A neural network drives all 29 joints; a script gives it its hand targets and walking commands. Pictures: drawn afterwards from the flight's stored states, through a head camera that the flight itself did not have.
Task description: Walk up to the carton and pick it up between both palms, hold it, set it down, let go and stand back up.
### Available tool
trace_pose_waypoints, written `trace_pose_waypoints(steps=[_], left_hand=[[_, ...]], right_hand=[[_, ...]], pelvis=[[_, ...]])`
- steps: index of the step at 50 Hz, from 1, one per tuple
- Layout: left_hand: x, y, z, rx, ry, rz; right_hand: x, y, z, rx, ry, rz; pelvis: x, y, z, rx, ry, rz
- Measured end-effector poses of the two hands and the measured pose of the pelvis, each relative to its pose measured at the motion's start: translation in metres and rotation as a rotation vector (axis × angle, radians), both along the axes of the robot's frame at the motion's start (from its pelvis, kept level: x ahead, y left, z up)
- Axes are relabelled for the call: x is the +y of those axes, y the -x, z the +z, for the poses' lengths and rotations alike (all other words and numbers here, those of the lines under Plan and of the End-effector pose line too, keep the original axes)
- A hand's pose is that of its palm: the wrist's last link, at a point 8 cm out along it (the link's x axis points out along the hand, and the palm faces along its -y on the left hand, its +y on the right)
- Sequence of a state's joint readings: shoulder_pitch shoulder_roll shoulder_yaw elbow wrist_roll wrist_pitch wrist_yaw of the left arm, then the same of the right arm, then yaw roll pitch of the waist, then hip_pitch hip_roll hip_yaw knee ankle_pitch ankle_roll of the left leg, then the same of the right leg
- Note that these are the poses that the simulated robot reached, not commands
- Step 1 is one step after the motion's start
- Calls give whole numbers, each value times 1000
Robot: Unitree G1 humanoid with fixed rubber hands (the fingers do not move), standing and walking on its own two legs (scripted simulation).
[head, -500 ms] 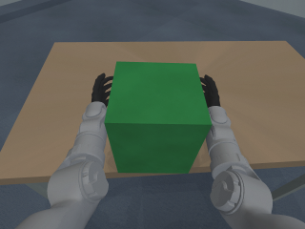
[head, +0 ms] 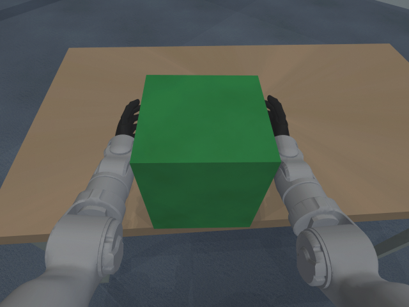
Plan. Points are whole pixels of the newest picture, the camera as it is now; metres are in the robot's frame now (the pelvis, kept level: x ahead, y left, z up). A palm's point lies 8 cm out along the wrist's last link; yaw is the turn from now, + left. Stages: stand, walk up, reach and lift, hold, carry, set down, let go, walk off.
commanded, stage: set down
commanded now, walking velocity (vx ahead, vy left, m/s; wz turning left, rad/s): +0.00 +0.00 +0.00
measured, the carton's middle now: (202, 157) +0.40 +0.02 +0.06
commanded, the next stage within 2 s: none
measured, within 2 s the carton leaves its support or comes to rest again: neither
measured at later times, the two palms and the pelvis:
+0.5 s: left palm (100, 101) +0.44 +0.20 +0.17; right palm (294, 93) +0.45 -0.13 +0.19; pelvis -0.01 +0.00 +0.00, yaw +0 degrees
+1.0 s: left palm (92, 105) +0.40 +0.20 +0.20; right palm (318, 125) +0.39 -0.17 +0.17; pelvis -0.04 +0.00 +0.00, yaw +0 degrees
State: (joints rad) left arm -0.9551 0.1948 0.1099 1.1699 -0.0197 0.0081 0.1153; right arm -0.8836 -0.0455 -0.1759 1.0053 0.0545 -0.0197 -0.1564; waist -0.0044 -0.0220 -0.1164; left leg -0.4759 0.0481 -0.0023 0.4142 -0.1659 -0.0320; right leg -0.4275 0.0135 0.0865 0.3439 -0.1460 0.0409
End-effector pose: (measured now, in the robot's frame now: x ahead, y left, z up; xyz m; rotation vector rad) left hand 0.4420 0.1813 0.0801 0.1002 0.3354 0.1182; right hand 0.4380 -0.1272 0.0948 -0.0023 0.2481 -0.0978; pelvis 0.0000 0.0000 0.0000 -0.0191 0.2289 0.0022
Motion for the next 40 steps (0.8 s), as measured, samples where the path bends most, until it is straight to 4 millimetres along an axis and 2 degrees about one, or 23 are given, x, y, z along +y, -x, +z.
trace_pose_waypoints(steps=[4,10,18,26,33,40], left_hand=[[4,-2,19,-33,10,13],[15,-1,56,-63,5,34],[25,2,82,-69,-11,49],[23,2,98,-53,-3,46],[19,7,127,-82,3,30],[23,18,129,-61,9,31]], right_hand=[[-2,-2,15,-15,3,2],[-8,-5,51,-44,-8,-3],[-6,-7,85,-53,-7,11],[-5,-8,101,-51,-35,8],[-21,-2,110,-40,-55,-21],[-32,12,112,-30,-39,-34]], pelvis=[[0,1,0,-2,0,0],[0,4,0,-7,0,0],[-1,11,-1,-20,-2,0],[-1,13,-1,-23,-1,0],[2,16,0,-31,3,0],[3,26,0,-60,4,0]])
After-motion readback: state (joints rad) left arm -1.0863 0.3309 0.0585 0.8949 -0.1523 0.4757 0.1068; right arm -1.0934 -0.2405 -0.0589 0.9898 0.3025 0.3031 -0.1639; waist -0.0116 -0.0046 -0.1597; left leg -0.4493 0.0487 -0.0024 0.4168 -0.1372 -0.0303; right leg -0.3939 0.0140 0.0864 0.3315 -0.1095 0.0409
